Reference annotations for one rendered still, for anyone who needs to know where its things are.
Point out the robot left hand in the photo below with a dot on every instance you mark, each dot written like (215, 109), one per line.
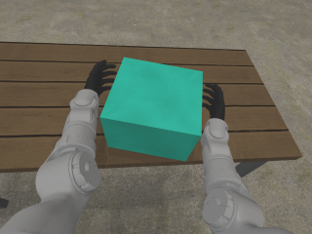
(95, 81)

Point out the robot right forearm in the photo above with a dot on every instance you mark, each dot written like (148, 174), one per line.
(218, 162)

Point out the carton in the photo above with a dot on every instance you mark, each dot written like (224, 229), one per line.
(154, 108)

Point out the robot left forearm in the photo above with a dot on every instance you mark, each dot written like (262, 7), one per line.
(80, 128)

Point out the right robot upper arm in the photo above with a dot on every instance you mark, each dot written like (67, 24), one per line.
(228, 212)

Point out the table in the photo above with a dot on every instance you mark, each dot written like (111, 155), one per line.
(39, 80)

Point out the robot right hand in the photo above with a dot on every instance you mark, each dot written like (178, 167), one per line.
(217, 107)

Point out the left robot upper arm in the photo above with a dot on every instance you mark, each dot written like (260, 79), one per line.
(65, 185)

